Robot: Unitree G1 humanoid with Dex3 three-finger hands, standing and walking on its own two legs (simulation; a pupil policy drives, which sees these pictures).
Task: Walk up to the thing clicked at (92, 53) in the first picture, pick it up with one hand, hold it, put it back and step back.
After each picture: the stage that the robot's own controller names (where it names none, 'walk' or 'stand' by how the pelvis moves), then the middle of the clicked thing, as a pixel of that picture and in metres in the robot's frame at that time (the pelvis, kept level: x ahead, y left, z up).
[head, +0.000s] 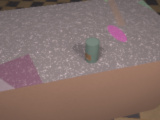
stand; (91, 50) +0.59 -0.03 -0.04
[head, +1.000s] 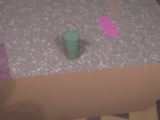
sink last; (72, 45) +0.53 +0.07 -0.01
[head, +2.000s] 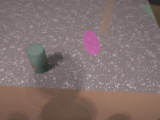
stand; (38, 59) +0.47 +0.21 +0.00
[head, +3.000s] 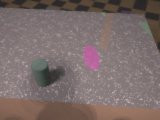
stand; (41, 73) +0.45 +0.19 -0.04
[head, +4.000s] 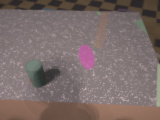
stand; (36, 74) +0.45 +0.22 -0.04
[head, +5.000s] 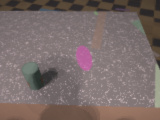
stand; (33, 76) +0.43 +0.23 -0.04
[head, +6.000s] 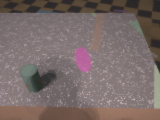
stand; (32, 78) +0.43 +0.23 -0.04
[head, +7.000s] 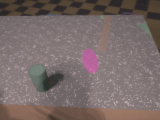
rise first; (40, 78) +0.43 +0.22 -0.04
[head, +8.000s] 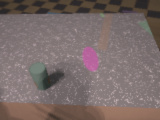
go down; (40, 76) +0.43 +0.22 -0.04
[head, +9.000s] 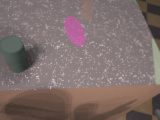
go down; (15, 55) +0.44 +0.20 +0.02
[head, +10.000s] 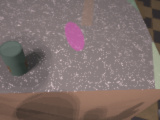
approach; (15, 59) +0.44 +0.21 +0.03
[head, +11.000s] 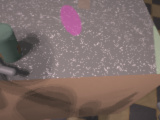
close in; (6, 44) +0.46 +0.22 +0.06
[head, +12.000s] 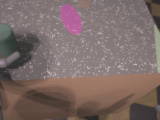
lift; (6, 44) +0.46 +0.21 +0.06
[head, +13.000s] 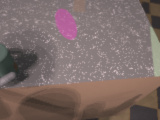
lift; (2, 64) +0.40 +0.22 +0.06
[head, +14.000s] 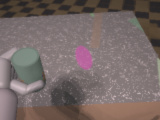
lift; (30, 71) +0.31 +0.15 +0.18
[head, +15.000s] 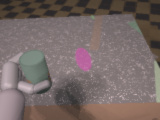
hold; (37, 72) +0.32 +0.15 +0.15
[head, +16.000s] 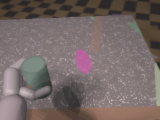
hold; (38, 78) +0.32 +0.15 +0.13
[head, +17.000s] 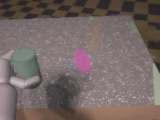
crouch; (28, 69) +0.35 +0.18 +0.14
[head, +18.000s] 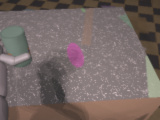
lower; (17, 47) +0.43 +0.20 +0.15
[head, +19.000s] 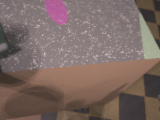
lower; out of the picture +0.49 +0.21 +0.07
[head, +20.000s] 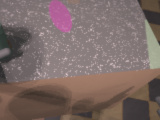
lower; out of the picture +0.47 +0.21 +0.06
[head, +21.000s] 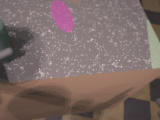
lower; out of the picture +0.47 +0.21 +0.06
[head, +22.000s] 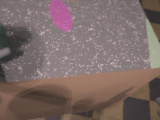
lower; out of the picture +0.47 +0.21 +0.07
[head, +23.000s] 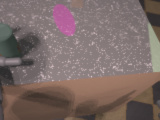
open; (5, 45) +0.46 +0.20 +0.06
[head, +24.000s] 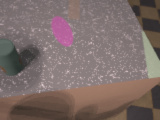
sink last; (8, 58) +0.44 +0.21 +0.03
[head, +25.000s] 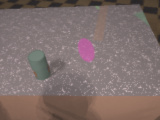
stand; (39, 65) +0.46 +0.21 +0.02
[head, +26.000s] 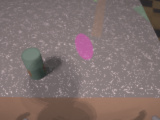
stand; (34, 64) +0.44 +0.20 +0.03
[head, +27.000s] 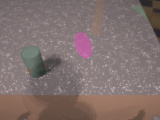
stand; (34, 62) +0.45 +0.20 +0.03
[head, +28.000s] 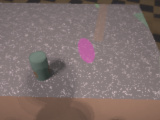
stand; (40, 66) +0.45 +0.19 -0.01
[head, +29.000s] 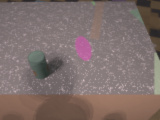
walk; (39, 65) +0.47 +0.20 -0.04
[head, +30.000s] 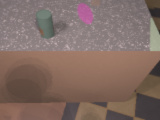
walk; (45, 24) +0.63 +0.18 -0.02
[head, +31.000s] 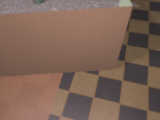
walk; out of the picture +0.94 +0.29 -0.01
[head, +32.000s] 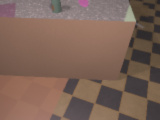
stand; (56, 3) +1.06 +0.20 -0.03
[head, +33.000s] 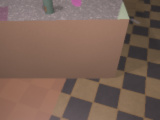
stand; (48, 4) +1.05 +0.24 -0.04
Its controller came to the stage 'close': yes
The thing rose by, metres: 0.18
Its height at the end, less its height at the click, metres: +0.00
